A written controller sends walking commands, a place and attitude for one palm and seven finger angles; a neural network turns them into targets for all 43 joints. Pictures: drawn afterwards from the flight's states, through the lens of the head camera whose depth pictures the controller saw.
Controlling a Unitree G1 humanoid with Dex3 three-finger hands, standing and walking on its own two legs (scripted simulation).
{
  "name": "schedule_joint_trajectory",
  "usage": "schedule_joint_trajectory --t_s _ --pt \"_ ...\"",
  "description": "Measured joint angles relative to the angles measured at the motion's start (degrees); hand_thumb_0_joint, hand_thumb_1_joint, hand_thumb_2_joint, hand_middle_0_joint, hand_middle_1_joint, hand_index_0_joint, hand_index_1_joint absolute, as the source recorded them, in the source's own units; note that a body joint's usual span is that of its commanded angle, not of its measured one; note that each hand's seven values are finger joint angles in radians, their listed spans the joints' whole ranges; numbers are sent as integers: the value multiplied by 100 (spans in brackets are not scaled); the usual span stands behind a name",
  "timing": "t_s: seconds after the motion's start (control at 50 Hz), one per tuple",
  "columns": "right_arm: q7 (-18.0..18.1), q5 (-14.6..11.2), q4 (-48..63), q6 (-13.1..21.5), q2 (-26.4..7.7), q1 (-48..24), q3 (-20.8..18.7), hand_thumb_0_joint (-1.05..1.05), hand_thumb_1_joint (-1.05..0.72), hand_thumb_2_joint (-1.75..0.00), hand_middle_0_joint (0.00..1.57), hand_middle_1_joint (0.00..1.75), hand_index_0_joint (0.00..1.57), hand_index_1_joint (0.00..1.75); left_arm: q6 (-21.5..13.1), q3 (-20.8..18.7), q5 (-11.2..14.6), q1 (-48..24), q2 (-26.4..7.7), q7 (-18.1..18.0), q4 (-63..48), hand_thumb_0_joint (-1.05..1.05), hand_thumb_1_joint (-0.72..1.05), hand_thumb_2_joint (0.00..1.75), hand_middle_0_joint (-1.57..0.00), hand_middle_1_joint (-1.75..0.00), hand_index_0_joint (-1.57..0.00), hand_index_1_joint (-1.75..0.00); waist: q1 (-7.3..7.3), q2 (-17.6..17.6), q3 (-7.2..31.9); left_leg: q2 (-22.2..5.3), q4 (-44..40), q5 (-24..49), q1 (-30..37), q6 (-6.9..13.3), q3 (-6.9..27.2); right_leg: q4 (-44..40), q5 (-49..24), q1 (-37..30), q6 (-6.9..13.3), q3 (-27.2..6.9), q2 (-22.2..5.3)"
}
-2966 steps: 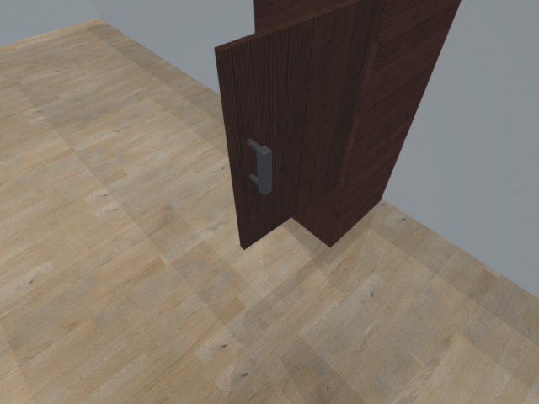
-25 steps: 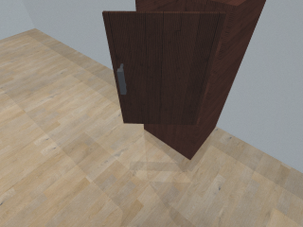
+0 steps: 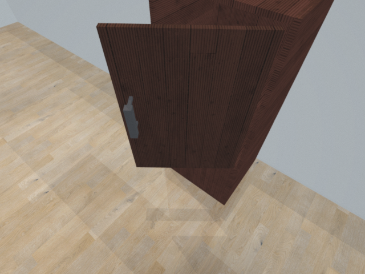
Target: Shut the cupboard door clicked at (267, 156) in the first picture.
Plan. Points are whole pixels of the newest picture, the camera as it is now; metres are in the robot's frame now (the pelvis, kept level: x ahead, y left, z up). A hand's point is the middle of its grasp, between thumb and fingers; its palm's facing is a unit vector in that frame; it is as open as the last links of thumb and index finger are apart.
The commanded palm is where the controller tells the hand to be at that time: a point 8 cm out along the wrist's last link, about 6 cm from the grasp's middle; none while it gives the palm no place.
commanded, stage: come to a stop and stand still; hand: left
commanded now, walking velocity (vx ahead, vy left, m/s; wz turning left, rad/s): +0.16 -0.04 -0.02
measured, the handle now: (132, 117) +0.53 +0.18 -0.01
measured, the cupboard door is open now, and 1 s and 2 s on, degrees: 38 38 38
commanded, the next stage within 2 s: look again from close up in 1.20 s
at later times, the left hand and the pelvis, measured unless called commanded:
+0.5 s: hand (112, 272) +0.15 +0.19 -0.19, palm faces +0.04 -0.97 -0.22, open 7.3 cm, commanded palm none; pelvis +0.10 -0.01 +0.00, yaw -1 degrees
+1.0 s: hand out of the picture +0.12 +0.14 -0.18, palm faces -0.05 -0.97 -0.25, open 7.3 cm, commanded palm none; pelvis +0.05 -0.04 -0.03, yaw -1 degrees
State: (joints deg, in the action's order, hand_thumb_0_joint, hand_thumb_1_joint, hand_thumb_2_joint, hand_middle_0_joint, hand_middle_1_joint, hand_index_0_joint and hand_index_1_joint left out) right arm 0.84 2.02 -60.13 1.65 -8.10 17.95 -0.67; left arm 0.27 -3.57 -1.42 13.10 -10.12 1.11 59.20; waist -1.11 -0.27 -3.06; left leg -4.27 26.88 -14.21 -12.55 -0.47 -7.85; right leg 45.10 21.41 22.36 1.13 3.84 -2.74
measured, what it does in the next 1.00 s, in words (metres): steps on the spot: right foot, then left foot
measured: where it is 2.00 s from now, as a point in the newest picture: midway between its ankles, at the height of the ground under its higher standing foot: outside the picture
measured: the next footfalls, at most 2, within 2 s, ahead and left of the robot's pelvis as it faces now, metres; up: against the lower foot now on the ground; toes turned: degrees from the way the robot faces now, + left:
right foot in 0.06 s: +0.10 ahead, -0.12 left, +0.00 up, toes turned -4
left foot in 0.38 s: +0.17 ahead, +0.08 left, +0.00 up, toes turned +1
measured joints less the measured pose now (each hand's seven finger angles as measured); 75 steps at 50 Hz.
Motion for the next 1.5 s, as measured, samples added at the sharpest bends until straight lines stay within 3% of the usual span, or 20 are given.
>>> schedule_joint_trajectory --t_s 0.06,0.12,0.18,0.32,0.36,0.38,0.42,0.46,0.5,0.56,0.64,0.7,0.74,0.8,1.02,1.22,1.5 --pt "-51 -40 -149 -117 20 144 -37 1 -91 -89 20 30 20 30 -112 -5 -13 -80 -78 3 -173 0 91 90 -19 -30 -20 -30 10 -16 69 -16 309 -359 92 -113 10 -1147 -371 -362 -15 -18 1" --pt "-85 -79 -243 -270 -87 110 -98 1 -91 -89 20 30 20 30 -194 10 -23 -124 15 -64 -149 0 91 90 -19 -30 -20 -30 38 183 80 -32 1359 -1281 -193 -6 273 -1055 -452 -477 73 69 136" --pt "-25 -123 -229 -275 -165 -111 -97 1 -91 -89 20 30 20 30 -236 94 -14 -78 134 -160 -45 0 91 90 -19 -30 -20 -30 29 214 49 131 2048 -1385 -558 -26 428 -1458 -492 -805 97 92 210" --pt "32 -178 116 -340 -194 -712 -104 1 -91 -89 19 30 20 30 -9 80 13 -116 95 -308 61 0 93 90 -20 -30 -20 -30 115 -3 -163 379 1029 -634 -644 -139 404 -1733 -410 -1192 56 2 214" --pt "25 -161 218 -382 -235 -866 -125 1 -91 -89 19 30 20 30 64 57 27 -133 72 -320 17 0 92 90 -20 -30 -20 -30 143 -21 -255 376 703 -71 -599 -116 398 -1556 -257 -1208 11 16 229" --pt "22 -150 262 -386 -259 -927 -133 1 -91 -89 19 30 20 30 99 50 40 -133 53 -327 -11 0 92 90 -20 -30 -20 -30 162 -26 -285 353 598 338 -552 -13 382 -1424 -163 -1189 -18 20 244" --pt "20 -133 341 -371 -258 -1051 -146 1 -91 -89 19 30 20 30 183 48 54 -172 -24 -359 -68 0 92 90 -20 -30 -20 -30 218 -135 -337 386 640 93 -515 220 315 -918 97 -995 -94 -11 194" --pt "47 -117 459 -344 -260 -1157 -120 1 -91 -89 19 30 20 30 274 41 71 -249 -101 -383 -138 0 91 90 -20 -30 -20 -30 224 -165 -377 374 587 -76 -514 337 295 209 919 -576 -144 -256 313" --pt "90 -85 568 -339 -271 -1242 -105 1 -91 -89 20 30 20 30 329 5 73 -350 -164 -378 -219 0 91 90 -20 -30 -20 -30 198 -125 -431 328 474 7 -518 346 334 1178 1210 -220 -171 -449 452" --pt "123 -64 655 -340 -287 -1315 -96 1 -90 -89 20 30 20 30 352 -36 70 -455 -257 -342 -381 0 91 90 -20 -30 -20 -30 190 -64 -468 250 311 167 -517 326 378 1654 1107 26 -236 -578 489" --pt "77 -82 656 -318 -310 -1279 -105 1 -90 -89 20 30 20 30 302 -5 67 -474 -344 -320 -519 0 91 90 -20 -30 -20 -30 196 19 -354 143 300 255 -613 247 416 987 855 -87 -242 -580 356" --pt "-59 -111 852 -310 -316 -1039 -141 1 -90 -89 20 30 20 30 98 100 40 -159 -448 -339 -705 0 91 90 -20 -30 -20 -30 224 -69 10 121 895 -27 -957 151 282 -447 -562 -423 -46 -707 105" --pt "-84 -102 1013 -262 -304 -939 -163 1 -90 -89 20 30 20 30 -4 148 0 -49 -485 -348 -685 0 91 90 -20 -30 -20 -30 141 -148 72 205 1290 -181 -1078 121 175 -425 -154 -500 -275 -828 -53" --pt "-89 -118 1081 -258 -356 -771 -183 1 -90 -89 20 30 20 30 62 266 -24 -9 -327 -310 -585 0 91 90 -20 -30 -20 -30 -29 125 95 160 1554 -256 -1083 103 267 -155 391 -551 -473 -747 -20" --pt "-155 -42 605 -412 -261 293 -79 1 -91 -89 19 30 20 30 209 392 5 256 36 -265 -643 0 91 90 -20 -30 -20 -30 -146 185 288 283 1173 54 -1061 111 424 -226 312 -487 -264 -681 -19" --pt "-96 -74 133 -311 -143 575 -29 1 -91 -89 19 30 20 30 104 322 39 595 -9 -245 -190 0 91 90 -20 -30 -20 -30 -89 104 154 309 562 395 -934 65 566 -830 -187 -597 -223 -720 100" --pt "-67 -131 1 -123 -198 -171 -27 1 -91 -89 20 30 20 30 -46 366 19 662 14 -211 278 0 91 90 -20 -30 -20 -30 108 3 182 299 174 592 -668 -5 682 -1315 -352 -930 -265 -642 135"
